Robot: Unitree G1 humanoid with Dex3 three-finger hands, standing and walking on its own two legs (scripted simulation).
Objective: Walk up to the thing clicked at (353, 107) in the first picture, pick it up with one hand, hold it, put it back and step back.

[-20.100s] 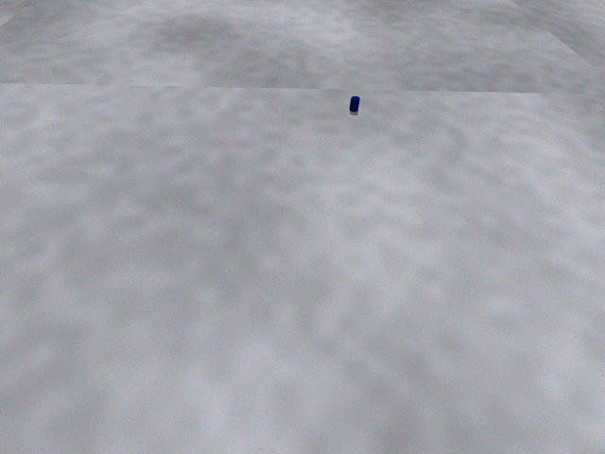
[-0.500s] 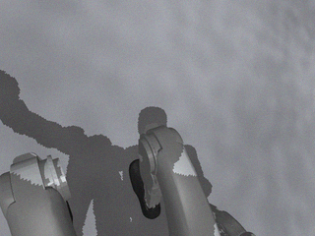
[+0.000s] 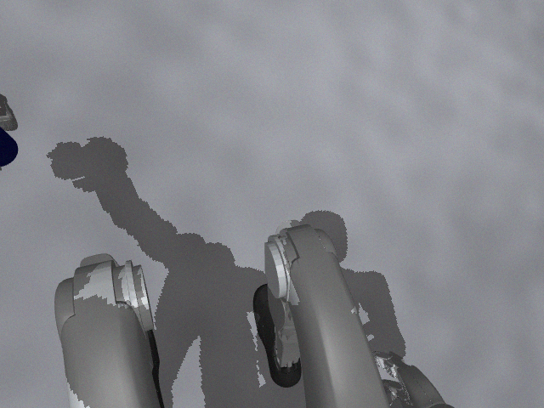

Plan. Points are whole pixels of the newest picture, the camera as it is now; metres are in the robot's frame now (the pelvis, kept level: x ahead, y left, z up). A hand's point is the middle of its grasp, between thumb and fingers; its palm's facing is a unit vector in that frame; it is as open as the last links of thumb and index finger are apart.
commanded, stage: lift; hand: left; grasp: from above
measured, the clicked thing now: out of the picture +0.50 +0.33 -0.16
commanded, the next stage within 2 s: hold in 1.76 s
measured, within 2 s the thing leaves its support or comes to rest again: neither
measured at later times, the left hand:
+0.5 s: hand out of the picture +0.44 +0.33 -0.05, palm faces -0.44 -0.11 -0.89, open 7.9 cm
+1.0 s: hand out of the picture +0.36 +0.30 +0.14, palm faces -0.40 -0.14 -0.90, open 7.8 cm
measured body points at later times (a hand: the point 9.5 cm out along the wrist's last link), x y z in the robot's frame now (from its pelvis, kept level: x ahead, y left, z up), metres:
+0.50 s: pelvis +0.00 +0.00 +0.06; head +0.20 +0.07 +0.45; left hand +0.46 +0.33 +0.00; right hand +0.08 -0.27 -0.05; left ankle +0.08 +0.13 -0.30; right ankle +0.11 -0.13 -0.30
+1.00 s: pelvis +0.00 +0.00 +0.21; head +0.14 +0.04 +0.64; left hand +0.38 +0.31 +0.19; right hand +0.16 -0.25 +0.10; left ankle +0.08 +0.13 -0.30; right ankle +0.11 -0.13 -0.30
